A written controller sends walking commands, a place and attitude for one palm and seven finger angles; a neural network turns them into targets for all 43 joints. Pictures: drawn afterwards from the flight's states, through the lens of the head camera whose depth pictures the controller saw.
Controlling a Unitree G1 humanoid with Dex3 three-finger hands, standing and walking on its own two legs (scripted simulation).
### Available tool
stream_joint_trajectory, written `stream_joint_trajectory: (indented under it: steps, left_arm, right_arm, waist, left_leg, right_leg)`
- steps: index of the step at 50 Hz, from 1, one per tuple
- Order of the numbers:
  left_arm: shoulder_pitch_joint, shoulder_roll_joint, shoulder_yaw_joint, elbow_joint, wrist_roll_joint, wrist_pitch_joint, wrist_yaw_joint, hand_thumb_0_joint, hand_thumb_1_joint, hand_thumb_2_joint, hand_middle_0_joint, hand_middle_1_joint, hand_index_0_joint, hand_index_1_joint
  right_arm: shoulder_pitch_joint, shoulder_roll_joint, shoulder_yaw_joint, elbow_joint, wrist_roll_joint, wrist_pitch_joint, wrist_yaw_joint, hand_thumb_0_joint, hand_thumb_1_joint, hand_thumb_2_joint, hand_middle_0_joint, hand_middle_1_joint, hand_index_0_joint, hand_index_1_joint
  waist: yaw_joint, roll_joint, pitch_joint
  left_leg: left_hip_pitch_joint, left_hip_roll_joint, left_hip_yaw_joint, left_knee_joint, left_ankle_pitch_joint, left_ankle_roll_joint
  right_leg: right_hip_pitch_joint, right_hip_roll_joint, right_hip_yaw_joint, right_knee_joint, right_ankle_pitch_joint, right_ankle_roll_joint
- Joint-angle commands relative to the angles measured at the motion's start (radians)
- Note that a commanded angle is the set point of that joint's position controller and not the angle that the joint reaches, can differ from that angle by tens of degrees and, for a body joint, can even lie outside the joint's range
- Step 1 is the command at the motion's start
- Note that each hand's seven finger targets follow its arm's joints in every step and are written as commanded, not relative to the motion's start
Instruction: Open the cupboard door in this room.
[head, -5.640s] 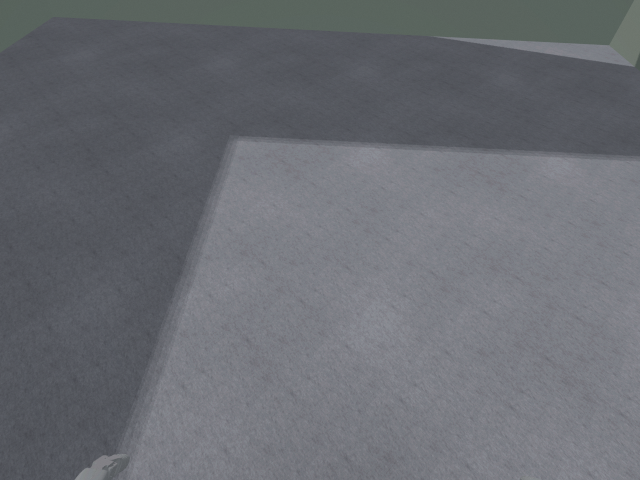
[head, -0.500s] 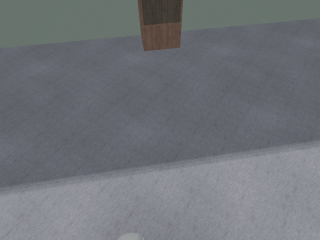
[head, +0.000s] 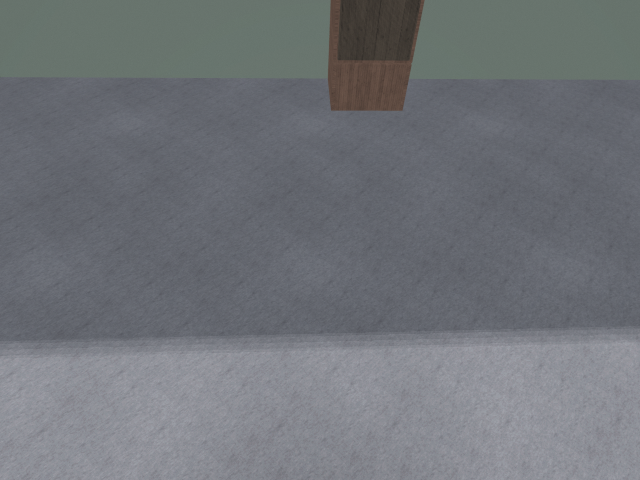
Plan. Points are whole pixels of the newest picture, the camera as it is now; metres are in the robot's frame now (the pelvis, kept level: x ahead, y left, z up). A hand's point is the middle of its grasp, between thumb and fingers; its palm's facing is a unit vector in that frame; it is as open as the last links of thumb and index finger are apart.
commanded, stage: turn or walk to find it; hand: left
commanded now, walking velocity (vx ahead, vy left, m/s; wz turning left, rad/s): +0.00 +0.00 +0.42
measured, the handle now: out of the picture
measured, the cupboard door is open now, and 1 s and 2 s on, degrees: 0 0 0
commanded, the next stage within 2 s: stand and wait in 1.18 s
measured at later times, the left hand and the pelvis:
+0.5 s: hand out of the picture -0.04 +0.20 -0.19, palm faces +0.25 -0.95 -0.22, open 7.4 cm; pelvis -0.03 +0.01 -0.02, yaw +12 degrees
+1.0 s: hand out of the picture -0.02 +0.19 -0.14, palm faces +0.38 -0.88 -0.30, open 7.4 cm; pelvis -0.04 -0.04 -0.01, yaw +23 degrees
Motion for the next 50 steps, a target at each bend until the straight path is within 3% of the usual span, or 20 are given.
stream_joint_trajectory:
  steps: [1,3,5,6,9,12,18,22,23,24,25,26,28,32,39,44,45,47,48,50]
  left_arm:
    - [0.077,0.035,0.001,-0.015,-0.003,-0.027,0.007,0.000,0.900,0.900,-0.200,-0.300,-0.200,-0.300]
    - [0.113,0.079,0.009,-0.003,0.000,-0.043,0.014,0.000,0.900,0.900,-0.200,-0.300,-0.200,-0.300]
    - [0.116,0.187,0.027,-0.020,0.007,-0.055,0.018,0.000,0.900,0.900,-0.200,-0.300,-0.200,-0.300]
    - [0.109,0.179,0.030,-0.030,0.007,-0.055,0.018,0.000,0.900,0.900,-0.200,-0.300,-0.200,-0.300]
    - [0.023,0.124,0.027,-0.054,0.005,-0.053,0.021,0.000,0.900,0.900,-0.200,-0.300,-0.200,-0.300]
    - [0.036,0.121,0.030,-0.062,0.007,-0.058,0.019,0.000,0.900,0.900,-0.200,-0.300,-0.200,-0.300]
    - [0.078,0.169,0.052,-0.054,0.017,-0.052,0.018,0.000,0.900,0.900,-0.200,-0.300,-0.200,-0.300]
    - [0.051,0.181,0.059,-0.056,0.006,-0.041,0.014,0.000,0.900,0.900,-0.200,-0.300,-0.200,-0.300]
    - [0.048,0.161,0.055,-0.062,-0.003,-0.034,0.010,0.000,0.900,0.900,-0.200,-0.300,-0.200,-0.300]
    - [0.060,0.103,0.046,-0.091,-0.011,-0.025,0.006,0.000,0.900,0.900,-0.200,-0.300,-0.200,-0.300]
    - [0.010,0.066,0.029,-0.123,-0.006,-0.018,0.007,0.000,0.900,0.900,-0.200,-0.300,-0.200,-0.300]
    - [-0.020,0.087,0.036,-0.127,-0.003,-0.012,0.007,0.000,0.900,0.900,-0.200,-0.300,-0.200,-0.300]
    - [-0.045,0.093,0.043,-0.105,0.003,-0.003,0.000,0.000,0.900,0.900,-0.200,-0.300,-0.200,-0.300]
    - [-0.003,0.088,0.042,-0.083,0.001,-0.013,-0.010,0.000,0.900,0.900,-0.200,-0.300,-0.200,-0.300]
    - [-0.067,0.070,0.031,-0.135,-0.007,-0.014,-0.002,0.000,0.900,0.900,-0.200,-0.300,-0.200,-0.300]
    - [0.030,0.077,0.034,-0.126,-0.014,-0.030,0.002,0.000,0.900,0.900,-0.200,-0.300,-0.200,-0.300]
    - [0.073,0.094,0.039,-0.118,-0.011,-0.038,0.004,0.000,0.900,0.900,-0.200,-0.300,-0.200,-0.300]
    - [0.099,0.249,0.067,-0.129,0.013,-0.053,0.015,0.000,0.900,0.900,-0.200,-0.300,-0.200,-0.300]
    - [0.089,0.241,0.061,-0.144,0.003,-0.047,0.017,0.000,0.900,0.900,-0.200,-0.300,-0.200,-0.300]
    - [-0.034,0.164,0.050,-0.168,-0.002,-0.052,0.016,0.000,0.900,0.900,-0.200,-0.300,-0.200,-0.300]
  right_arm:
    - [0.041,-0.172,-0.044,-0.015,0.002,-0.004,-0.006,0.000,-0.900,-0.900,0.200,0.300,0.200,0.300]
    - [0.037,-0.145,-0.042,-0.017,0.015,-0.003,0.002,0.000,-0.900,-0.900,0.200,0.300,0.200,0.300]
    - [0.005,-0.082,-0.029,-0.058,0.019,0.005,0.010,0.000,-0.900,-0.900,0.200,0.300,0.200,0.300]
    - [-0.031,-0.108,-0.041,-0.063,0.011,0.021,0.010,0.000,-0.900,-0.900,0.200,0.300,0.200,0.300]
    - [0.021,-0.115,-0.055,-0.023,0.008,0.039,0.017,0.000,-0.900,-0.900,0.200,0.300,0.200,0.300]
    - [0.038,-0.098,-0.056,-0.015,0.009,0.044,0.023,0.000,-0.900,-0.900,0.200,0.300,0.200,0.300]
    - [-0.034,-0.087,-0.046,-0.058,0.014,0.033,0.027,0.000,-0.900,-0.900,0.200,0.300,0.200,0.300]
    - [0.051,-0.103,-0.044,-0.043,0.013,0.018,0.023,0.000,-0.900,-0.900,0.200,0.300,0.200,0.300]
    - [0.087,-0.139,-0.051,-0.036,0.012,0.011,0.024,0.000,-0.900,-0.900,0.200,0.300,0.200,0.300]
    - [0.119,-0.229,-0.068,-0.041,0.003,0.001,0.020,0.000,-0.900,-0.900,0.200,0.300,0.200,0.300]
    - [0.152,-0.289,-0.082,-0.038,0.002,0.007,0.013,0.000,-0.900,-0.900,0.200,0.300,0.200,0.300]
    - [0.137,-0.288,-0.082,-0.037,-0.004,0.012,0.011,0.000,-0.900,-0.900,0.200,0.300,0.200,0.300]
    - [0.059,-0.229,-0.065,-0.054,-0.002,0.006,-0.002,0.000,-0.900,-0.900,0.200,0.300,0.200,0.300]
    - [0.033,-0.216,-0.055,-0.076,0.003,-0.006,-0.006,0.000,-0.900,-0.900,0.200,0.300,0.200,0.300]
    - [0.072,-0.228,-0.069,-0.087,-0.005,0.006,0.000,0.000,-0.900,-0.900,0.200,0.300,0.200,0.300]
    - [0.016,-0.228,-0.077,-0.112,-0.003,0.016,0.008,0.000,-0.900,-0.900,0.200,0.300,0.200,0.300]
    - [0.004,-0.216,-0.077,-0.120,0.003,0.017,0.011,0.000,-0.900,-0.900,0.200,0.300,0.200,0.300]
    - [0.000,-0.113,-0.061,-0.160,0.010,0.017,0.019,0.000,-0.900,-0.900,0.200,0.300,0.200,0.300]
    - [-0.019,-0.171,-0.076,-0.163,0.003,0.029,0.017,0.000,-0.900,-0.900,0.200,0.300,0.200,0.300]
    - [0.017,-0.171,-0.083,-0.105,-0.003,0.050,0.024,0.000,-0.900,-0.900,0.200,0.300,0.200,0.300]
  waist:
    - [0.003,0.128,-0.029]
    - [0.020,0.043,-0.034]
    - [0.023,-0.229,-0.006]
    - [0.043,-0.208,0.006]
    - [-0.007,-0.155,0.069]
    - [-0.005,-0.118,0.032]
    - [0.038,-0.167,-0.017]
    - [-0.007,-0.139,-0.073]
    - [-0.027,-0.038,-0.092]
    - [-0.039,0.240,-0.096]
    - [-0.062,0.348,-0.076]
    - [-0.062,0.238,-0.059]
    - [-0.037,0.251,-0.008]
    - [-0.014,0.163,-0.045]
    - [-0.046,0.154,-0.060]
    - [0.002,0.160,-0.086]
    - [0.025,0.120,-0.099]
    - [0.044,-0.317,-0.078]
    - [0.047,-0.215,-0.068]
    - [-0.011,-0.159,0.020]
  left_leg:
    - [-0.010,0.241,-0.233,-0.105,0.187,0.097]
    - [-0.110,0.167,-0.194,-0.008,0.126,0.027]
    - [-0.227,0.010,-0.038,0.216,-0.228,-0.055]
    - [-0.224,0.020,-0.074,0.372,-0.321,-0.053]
    - [-0.268,0.041,-0.083,0.626,-0.250,-0.062]
    - [-0.271,0.049,-0.056,0.645,-0.223,-0.085]
    - [-0.209,0.064,-0.005,0.393,-0.275,-0.093]
    - [-0.025,0.046,0.036,0.091,-0.067,-0.083]
    - [0.089,0.083,-0.011,-0.013,0.054,-0.069]
    - [0.169,0.290,-0.306,-0.083,0.271,0.015]
    - [0.140,0.426,-0.435,-0.125,0.472,0.122]
    - [0.050,0.428,-0.378,-0.131,0.303,0.157]
    - [-0.005,0.322,-0.340,-0.156,0.152,0.108]
    - [0.091,0.246,-0.236,-0.119,0.336,0.093]
    - [0.105,0.267,-0.325,-0.089,0.355,0.141]
    - [-0.036,0.207,-0.340,-0.013,0.319,0.097]
    - [-0.115,0.166,-0.313,0.039,0.216,0.056]
    - [-0.400,-0.053,-0.091,0.408,-0.347,-0.070]
    - [-0.349,-0.011,-0.137,0.581,-0.378,-0.067]
    - [-0.349,0.016,-0.158,0.749,-0.251,-0.069]
  right_leg:
    - [0.109,0.021,-0.031,-0.258,0.114,-0.009]
    - [0.244,-0.031,0.022,-0.444,0.267,-0.021]
    - [0.206,-0.315,0.279,-0.540,0.358,-0.161]
    - [0.138,-0.345,0.285,-0.559,0.368,-0.225]
    - [0.093,-0.261,0.138,-0.534,0.421,-0.213]
    - [0.137,-0.236,0.046,-0.496,0.487,-0.187]
    - [0.209,-0.278,0.030,-0.433,0.543,-0.209]
    - [0.171,-0.245,-0.045,-0.299,0.536,-0.135]
    - [0.085,-0.213,-0.093,-0.196,0.426,-0.086]
    - [-0.112,-0.088,-0.152,-0.008,0.110,-0.011]
    - [-0.197,-0.027,-0.097,0.156,-0.216,0.012]
    - [-0.150,-0.040,-0.034,0.251,-0.185,-0.009]
    - [-0.201,-0.047,0.007,0.308,-0.059,-0.007]
    - [-0.206,-0.024,0.003,0.297,0.042,0.011]
    - [-0.139,0.005,0.009,0.072,-0.035,0.018]
    - [0.108,0.049,-0.020,-0.257,0.121,0.000]
    - [0.220,0.026,-0.012,-0.393,0.223,-0.003]
    - [0.333,-0.367,0.382,-0.536,0.340,-0.154]
    - [0.193,-0.421,0.359,-0.543,0.380,-0.218]
    - [0.092,-0.293,0.235,-0.566,0.247,-0.187]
